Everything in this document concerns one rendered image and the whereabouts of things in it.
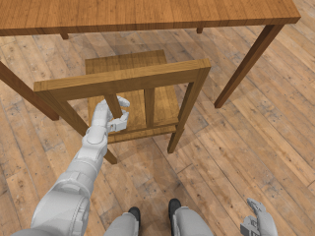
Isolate left robot forearm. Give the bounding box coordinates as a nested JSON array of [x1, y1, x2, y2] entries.
[[31, 125, 108, 228]]

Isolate robot right hand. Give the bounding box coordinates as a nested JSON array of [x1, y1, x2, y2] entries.
[[240, 198, 279, 236]]

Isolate robot left foot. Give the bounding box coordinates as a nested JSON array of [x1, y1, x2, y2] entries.
[[128, 206, 141, 236]]

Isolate robot left upper arm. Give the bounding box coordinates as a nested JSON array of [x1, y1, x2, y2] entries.
[[10, 190, 91, 236]]

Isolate left robot shin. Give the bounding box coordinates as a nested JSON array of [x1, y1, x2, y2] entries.
[[122, 212, 136, 219]]

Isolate robot left hand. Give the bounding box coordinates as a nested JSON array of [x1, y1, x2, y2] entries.
[[91, 95, 130, 133]]

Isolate chair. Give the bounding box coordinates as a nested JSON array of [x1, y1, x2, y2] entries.
[[33, 49, 212, 165]]

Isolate table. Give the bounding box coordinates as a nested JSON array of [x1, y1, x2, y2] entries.
[[0, 0, 301, 121]]

